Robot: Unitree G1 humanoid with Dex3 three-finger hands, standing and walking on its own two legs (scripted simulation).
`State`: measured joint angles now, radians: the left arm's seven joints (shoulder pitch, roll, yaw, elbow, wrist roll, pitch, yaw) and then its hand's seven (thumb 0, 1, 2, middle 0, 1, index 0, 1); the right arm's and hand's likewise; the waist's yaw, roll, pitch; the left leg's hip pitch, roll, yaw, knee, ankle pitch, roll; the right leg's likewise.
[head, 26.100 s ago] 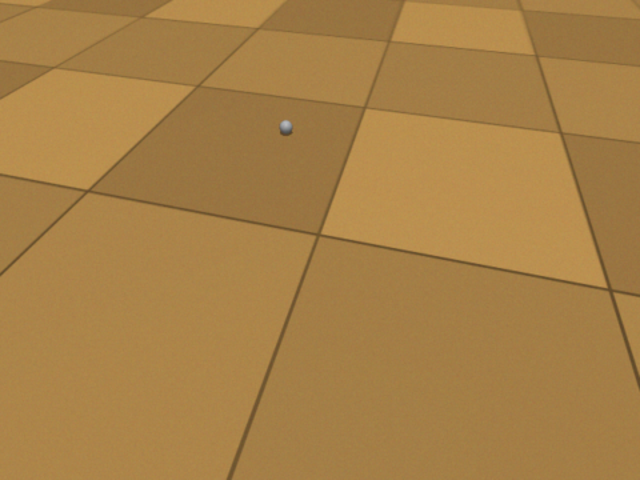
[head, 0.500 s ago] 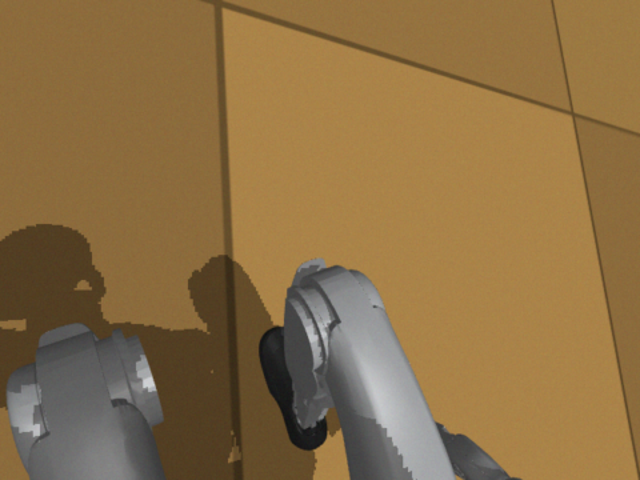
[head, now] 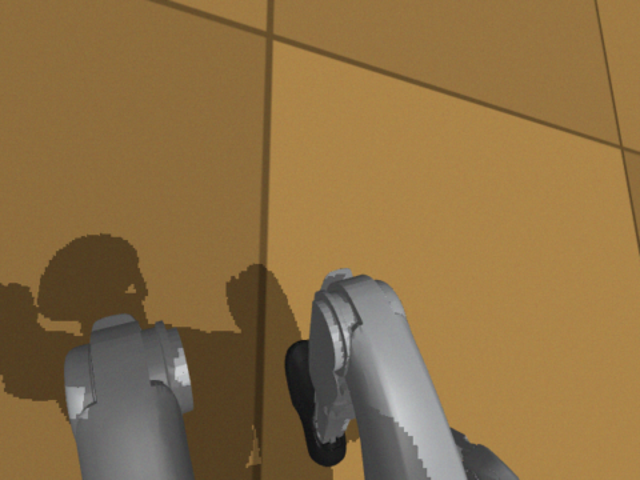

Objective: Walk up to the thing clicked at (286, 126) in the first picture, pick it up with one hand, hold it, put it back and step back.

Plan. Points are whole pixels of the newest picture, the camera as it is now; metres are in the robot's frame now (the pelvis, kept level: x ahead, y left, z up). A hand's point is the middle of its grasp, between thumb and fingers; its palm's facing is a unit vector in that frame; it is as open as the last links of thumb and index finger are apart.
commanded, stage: settle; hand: left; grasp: from above
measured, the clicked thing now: out of the picture +0.45 +0.37 -0.24
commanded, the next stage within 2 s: lift in 0.52 s
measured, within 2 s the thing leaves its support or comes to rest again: neither
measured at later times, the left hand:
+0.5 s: hand out of the picture +0.43 +0.36 -0.13, palm faces -0.45 -0.11 -0.89, open 9.7 cm
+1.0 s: hand out of the picture +0.40 +0.36 -0.07, palm faces -0.46 -0.14 -0.88, open 9.8 cm
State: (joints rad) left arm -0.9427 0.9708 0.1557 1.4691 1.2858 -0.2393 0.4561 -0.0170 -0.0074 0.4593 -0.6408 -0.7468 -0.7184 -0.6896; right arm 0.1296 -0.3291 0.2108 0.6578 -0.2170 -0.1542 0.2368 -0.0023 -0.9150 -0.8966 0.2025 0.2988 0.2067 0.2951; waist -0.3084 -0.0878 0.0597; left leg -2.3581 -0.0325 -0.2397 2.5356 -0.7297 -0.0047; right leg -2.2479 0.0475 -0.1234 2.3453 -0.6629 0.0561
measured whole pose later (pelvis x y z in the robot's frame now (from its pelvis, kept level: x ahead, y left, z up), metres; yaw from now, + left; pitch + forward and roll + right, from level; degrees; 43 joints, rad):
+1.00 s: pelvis -0.01 -0.01 +0.07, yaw +7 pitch +35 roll -9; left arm -0.83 0.77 0.08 1.13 1.15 -0.19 0.12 -0.01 -0.04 0.53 -0.65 -0.73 -0.72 -0.70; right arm 0.21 -0.28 0.05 0.66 -0.07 0.02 0.13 0.00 -0.93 -0.90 0.20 0.30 0.21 0.30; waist -0.21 0.03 -0.10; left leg -2.22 -0.03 -0.12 2.27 -0.66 0.01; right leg -2.15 0.01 -0.03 2.16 -0.64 0.06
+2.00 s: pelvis +0.04 -0.01 +0.36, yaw +11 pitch +17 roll -2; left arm -0.33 0.44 -0.13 0.80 1.00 -0.03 0.10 -0.01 -0.02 0.59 -0.57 -0.79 -0.64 -0.78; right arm 0.24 -0.25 -0.03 0.73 0.03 -0.03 -0.04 0.00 -0.91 -0.90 0.20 0.30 0.21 0.30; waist -0.07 0.04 -0.14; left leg -1.00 0.03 -0.04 1.21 -0.50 -0.01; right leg -0.99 0.01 0.01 1.16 -0.46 0.03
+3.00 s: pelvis +0.08 +0.01 +0.45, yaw +10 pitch +5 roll +0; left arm -0.26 0.39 -0.20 0.72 1.00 0.01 0.02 -0.01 -0.05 0.66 -0.56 -0.81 -0.63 -0.80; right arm 0.24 -0.26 -0.06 0.71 0.04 0.03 -0.02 0.01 -0.91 -0.89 0.20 0.30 0.21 0.29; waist -0.02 0.04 -0.06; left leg -0.42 0.01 0.02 0.67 -0.34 0.00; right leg -0.43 -0.01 0.05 0.65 -0.31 0.04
